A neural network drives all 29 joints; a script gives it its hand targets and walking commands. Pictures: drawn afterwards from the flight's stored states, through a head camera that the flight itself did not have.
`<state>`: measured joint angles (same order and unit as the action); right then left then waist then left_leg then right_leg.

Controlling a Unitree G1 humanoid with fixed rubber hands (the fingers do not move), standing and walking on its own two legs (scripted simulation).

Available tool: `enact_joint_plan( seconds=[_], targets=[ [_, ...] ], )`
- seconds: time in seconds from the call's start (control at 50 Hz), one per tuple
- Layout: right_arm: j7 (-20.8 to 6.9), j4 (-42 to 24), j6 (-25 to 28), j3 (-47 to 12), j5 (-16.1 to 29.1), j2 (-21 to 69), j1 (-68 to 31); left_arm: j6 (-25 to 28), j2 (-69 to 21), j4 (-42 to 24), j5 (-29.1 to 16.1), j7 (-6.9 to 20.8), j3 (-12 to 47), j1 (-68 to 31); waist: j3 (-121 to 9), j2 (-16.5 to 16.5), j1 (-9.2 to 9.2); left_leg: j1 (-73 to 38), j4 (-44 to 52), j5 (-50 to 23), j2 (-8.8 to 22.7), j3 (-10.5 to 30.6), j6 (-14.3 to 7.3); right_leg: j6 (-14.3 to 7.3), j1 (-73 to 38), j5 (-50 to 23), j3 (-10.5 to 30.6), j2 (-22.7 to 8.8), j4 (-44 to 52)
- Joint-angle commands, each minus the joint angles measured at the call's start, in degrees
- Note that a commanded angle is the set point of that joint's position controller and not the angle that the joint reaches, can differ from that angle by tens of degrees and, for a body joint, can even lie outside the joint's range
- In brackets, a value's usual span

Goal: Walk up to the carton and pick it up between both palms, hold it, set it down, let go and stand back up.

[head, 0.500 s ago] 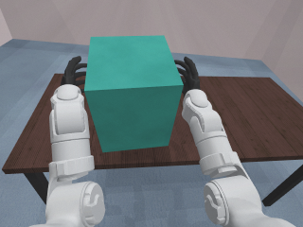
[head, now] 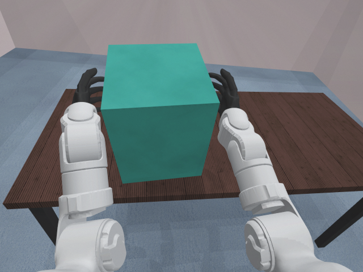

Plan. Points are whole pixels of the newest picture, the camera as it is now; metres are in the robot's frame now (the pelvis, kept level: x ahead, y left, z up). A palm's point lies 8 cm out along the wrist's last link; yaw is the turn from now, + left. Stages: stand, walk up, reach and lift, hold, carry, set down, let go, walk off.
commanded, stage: hold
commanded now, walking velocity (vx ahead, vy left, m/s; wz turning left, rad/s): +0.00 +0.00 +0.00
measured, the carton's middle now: (158, 115) +0.44 +0.01 +0.16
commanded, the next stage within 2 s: set down in 0.02 s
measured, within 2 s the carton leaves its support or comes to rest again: neither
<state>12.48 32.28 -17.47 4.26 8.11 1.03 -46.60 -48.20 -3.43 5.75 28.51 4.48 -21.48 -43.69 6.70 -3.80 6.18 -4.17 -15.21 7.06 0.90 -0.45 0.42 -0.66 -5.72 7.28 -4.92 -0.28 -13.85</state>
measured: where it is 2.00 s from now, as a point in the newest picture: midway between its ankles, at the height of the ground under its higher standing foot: outside the picture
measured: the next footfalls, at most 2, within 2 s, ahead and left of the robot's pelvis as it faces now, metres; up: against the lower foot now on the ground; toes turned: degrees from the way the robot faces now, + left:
none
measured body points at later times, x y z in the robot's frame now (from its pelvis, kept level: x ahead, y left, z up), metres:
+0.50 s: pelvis +0.01 +0.00 +0.00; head -0.04 +0.02 +0.44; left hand +0.39 +0.17 +0.22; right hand +0.41 -0.12 +0.24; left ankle +0.03 +0.12 -0.75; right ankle +0.02 -0.11 -0.75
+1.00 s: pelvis +0.02 -0.01 +0.00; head +0.01 +0.01 +0.45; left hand +0.41 +0.14 +0.16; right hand +0.42 -0.14 +0.18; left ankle +0.03 +0.12 -0.75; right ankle +0.02 -0.11 -0.75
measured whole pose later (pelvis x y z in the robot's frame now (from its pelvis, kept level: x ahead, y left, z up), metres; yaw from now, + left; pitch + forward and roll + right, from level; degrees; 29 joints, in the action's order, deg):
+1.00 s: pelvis +0.02 -0.01 +0.00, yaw +0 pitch -10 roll +0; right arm 8.5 38.1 5.9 6.8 1.7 1.3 -39.7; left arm -29.5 -7.5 10.6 26.4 1.1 -19.8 -34.8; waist 8.0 -3.1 2.5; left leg -3.6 -15.0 8.6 1.7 -0.2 1.1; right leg -1.1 -5.1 9.0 -5.3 0.5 -13.7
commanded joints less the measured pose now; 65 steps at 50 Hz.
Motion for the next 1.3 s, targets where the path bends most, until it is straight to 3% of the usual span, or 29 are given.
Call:
enact_joint_plan(
  seconds=[0.0,0.02,0.04,0.14,0.2,0.26,0.34,0.38,0.48,0.58,0.66,0.78,0.86,0.98,1.08,1.18,1.28],
  targets=[
    [-6.5,-10.4,2.4,-16.0,2.9,22.6,-35.8,3.9,-23.1,-3.6,-10.8,8.6,21.1,-31.7,-21.5,3.7,0.41,-2.1,1.2,-8.4,-2.9,-4.3,0.2,2.2,-4.6,-5.5,-2.6,3.2,0.7],
    [-7.0,-18.2,3.9,-22.6,5.9,28.6,-37.9,5.5,-25.7,-5.7,-15.4,7.9,29.7,-28.6,-27.5,3.6,-1.16,-3.9,-1.3,-12.1,-2.6,-3.7,-1.4,3.9,-4.5,-8.1,-1.6,3.6,-1.8],
    [-6.7,-17.9,4.0,-23.0,5.9,28.1,-38.3,5.9,-25.7,-6.2,-15.7,7.7,30.0,-29.5,-28.4,3.5,-1.05,-4.3,-2.0,-13.1,-2.6,-3.6,-1.4,3.9,-4.5,-8.9,-1.5,3.6,-1.7],
    [-7.1,-11.6,4.0,-19.7,3.7,25.7,-35.0,6.9,-24.6,-3.3,-13.9,7.7,26.2,-28.3,-20.6,3.5,-0.49,-2.4,0.3,-5.3,-2.1,-3.3,-2.2,3.3,-0.9,-3.2,-1.5,2.8,0.2],
    [-7.9,-10.4,6.9,-16.9,1.2,25.1,-36.0,8.8,-24.5,-3.6,-13.2,8.4,25.6,-30.3,-21.4,4.7,-0.15,-2.9,0.1,-4.0,-1.8,-3.4,-1.2,3.0,-0.3,-1.9,-2.4,2.6,0.1],
    [-8.9,-10.5,11.2,-14.2,-1.9,24.6,-37.9,11.4,-23.8,-2.5,-11.3,8.4,23.6,-31.1,-21.5,4.9,-1.26,-3.1,-0.1,-3.4,-1.5,-3.6,-0.8,2.8,-0.1,-0.4,-3.3,2.3,0.5],
    [-10.9,-4.2,15.9,-7.3,-8.2,22.2,-35.0,13.9,-22.0,5.7,-6.0,9.3,17.9,-26.9,-14.4,3.0,-3.48,0.0,2.1,3.3,-1.3,-4.8,-1.9,2.3,1.0,6.4,-4.3,1.3,1.5],
    [-11.6,-1.4,17.5,-6.0,-10.1,21.7,-33.1,14.9,-21.9,7.4,-4.8,9.5,16.6,-25.5,-13.3,2.6,-4.30,0.5,2.9,3.2,-1.1,-5.4,-2.2,2.3,0.2,6.6,-4.7,1.0,1.6],
    [-12.0,2.3,22.0,-5.6,-11.7,21.2,-29.6,18.6,-24.0,5.2,-6.2,8.6,19.5,-25.3,-15.4,3.1,-2.65,-3.0,1.6,-5.4,-0.5,-5.6,-0.3,2.3,-1.1,-0.4,-5.9,1.6,1.3],
    [-11.0,0.5,26.5,-9.5,-10.6,22.4,-28.4,22.7,-26.8,0.0,-9.9,6.2,26.5,-26.1,-23.8,5.1,-1.40,-8.3,-2.7,-20.0,-0.7,-4.8,2.2,2.5,-2.7,-12.6,-6.1,2.5,0.0],
    [-10.2,-2.4,28.5,-14.2,-8.2,22.7,-27.3,24.4,-27.8,-3.8,-11.6,4.5,30.6,-23.6,-29.1,6.5,-1.63,-10.1,-5.2,-27.8,-1.2,-4.2,3.3,2.7,-5.5,-22.4,-5.2,2.4,-1.2],
    [-9.6,-6.7,27.7,-19.0,-6.0,22.8,-26.3,23.8,-25.8,-5.1,-11.5,3.8,29.5,-19.1,-28.4,3.3,-3.53,-5.5,-3.2,-21.3,-2.0,-4.1,1.5,3.6,-10.0,-28.2,-4.0,1.3,-2.3],
    [-9.8,-6.5,26.2,-19.0,-6.7,22.5,-26.0,22.9,-24.1,-2.9,-9.9,4.6,25.3,-18.2,-24.6,0.4,-4.82,-2.2,-0.7,-13.6,-2.1,-4.3,-0.3,4.3,-9.7,-25.2,-3.5,0.4,-1.9],
    [-11.6,-1.1,26.0,-13.6,-9.5,21.4,-26.8,23.3,-24.8,2.0,-7.6,4.9,21.4,-20.7,-20.9,1.1,-5.99,-0.6,1.0,-8.0,-1.3,-4.9,-1.2,3.2,-4.0,-13.2,-4.2,0.7,-0.6],
    [-14.1,7.3,27.7,-4.7,-14.3,20.6,-27.7,26.2,-27.3,6.4,-7.3,3.2,21.5,-25.6,-21.8,4.2,-5.11,-0.8,1.1,-5.5,-0.1,-5.1,-0.3,1.6,3.1,-3.1,-5.5,1.4,0.5],
    [-15.7,13.6,29.8,1.8,-18.1,21.1,-29.3,30.2,-30.2,10.5,-8.3,0.9,22.4,-29.6,-28.4,6.2,-4.13,-3.4,-1.1,-10.5,0.8,-5.1,1.2,0.8,6.5,-5.5,-5.8,1.9,0.1],
    [-16.5,17.7,30.3,4.0,-19.2,21.8,-30.5,33.3,-30.7,14.2,-8.7,-0.7,20.9,-31.0,-30.9,5.5,-5.67,-3.3,-2.4,-15.3,0.7,-5.5,1.4,1.1,4.9,-11.1,-4.8,1.9,-0.8]
  ],
)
